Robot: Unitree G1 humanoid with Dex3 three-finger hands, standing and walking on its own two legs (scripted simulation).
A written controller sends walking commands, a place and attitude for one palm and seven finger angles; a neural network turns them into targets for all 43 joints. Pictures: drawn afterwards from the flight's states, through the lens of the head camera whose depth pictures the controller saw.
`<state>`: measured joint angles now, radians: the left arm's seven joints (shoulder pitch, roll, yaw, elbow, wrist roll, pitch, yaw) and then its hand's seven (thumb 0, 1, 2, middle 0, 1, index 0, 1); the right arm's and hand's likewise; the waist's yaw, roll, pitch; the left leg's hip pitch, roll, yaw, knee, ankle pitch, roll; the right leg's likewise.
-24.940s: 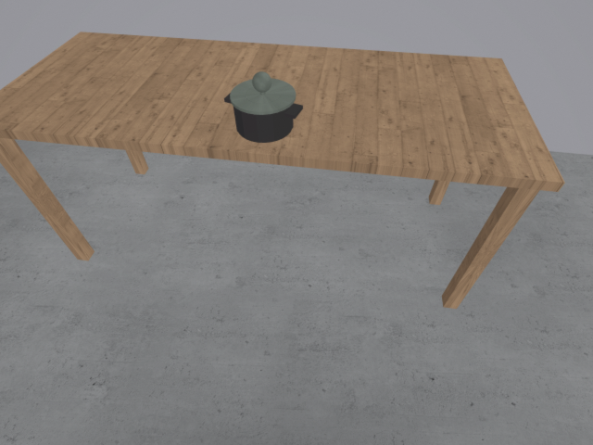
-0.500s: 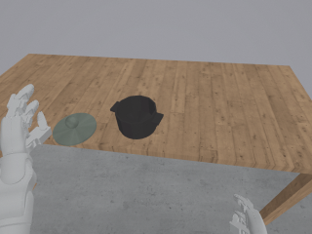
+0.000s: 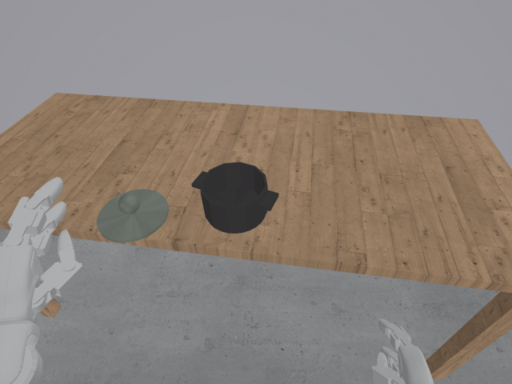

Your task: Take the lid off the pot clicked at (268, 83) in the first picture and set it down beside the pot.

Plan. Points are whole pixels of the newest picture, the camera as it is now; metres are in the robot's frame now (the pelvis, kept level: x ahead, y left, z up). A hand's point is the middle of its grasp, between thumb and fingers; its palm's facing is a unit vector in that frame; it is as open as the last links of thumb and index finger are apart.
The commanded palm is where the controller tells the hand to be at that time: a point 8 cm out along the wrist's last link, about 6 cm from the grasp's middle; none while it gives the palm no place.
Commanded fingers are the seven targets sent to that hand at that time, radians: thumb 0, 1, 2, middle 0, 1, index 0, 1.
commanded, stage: draw the hand back to the body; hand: left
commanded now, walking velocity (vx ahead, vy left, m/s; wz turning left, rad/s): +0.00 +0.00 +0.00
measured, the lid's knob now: (129, 203) +0.49 +0.37 -0.05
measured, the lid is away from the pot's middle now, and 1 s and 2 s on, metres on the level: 0.25 0.25 0.25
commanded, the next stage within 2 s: step back with the hand held close in 0.20 s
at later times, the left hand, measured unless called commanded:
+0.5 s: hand (51, 283) +0.17 +0.26 +0.16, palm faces +0.35 -0.84 -0.42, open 7.4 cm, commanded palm +0.12 +0.30 +0.17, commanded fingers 0.00 0.90 0.90 -0.20 -0.30 -0.20 -0.30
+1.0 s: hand (13, 338) +0.12 +0.28 +0.15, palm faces +0.32 -0.83 -0.46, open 7.4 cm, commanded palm +0.06 +0.32 +0.17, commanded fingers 0.00 0.90 0.90 -0.20 -0.30 -0.20 -0.30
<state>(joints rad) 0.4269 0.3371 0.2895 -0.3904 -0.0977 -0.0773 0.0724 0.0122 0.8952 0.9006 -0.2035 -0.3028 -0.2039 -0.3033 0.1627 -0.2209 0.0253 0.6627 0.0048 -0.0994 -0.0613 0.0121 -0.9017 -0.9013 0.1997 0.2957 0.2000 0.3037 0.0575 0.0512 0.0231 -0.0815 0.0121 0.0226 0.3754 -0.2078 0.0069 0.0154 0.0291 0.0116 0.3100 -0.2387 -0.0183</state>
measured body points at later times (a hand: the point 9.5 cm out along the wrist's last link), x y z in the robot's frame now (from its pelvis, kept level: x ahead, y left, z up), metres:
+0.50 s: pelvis -0.01 +0.02 +0.00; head -0.01 +0.02 +0.45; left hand +0.15 +0.31 +0.18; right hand +0.18 -0.20 -0.08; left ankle +0.00 +0.11 -0.75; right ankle -0.04 -0.11 -0.75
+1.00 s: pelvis -0.07 +0.04 -0.02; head -0.04 +0.05 +0.43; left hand +0.09 +0.32 +0.17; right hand +0.11 -0.19 -0.09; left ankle +0.00 +0.11 -0.75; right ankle -0.04 -0.11 -0.75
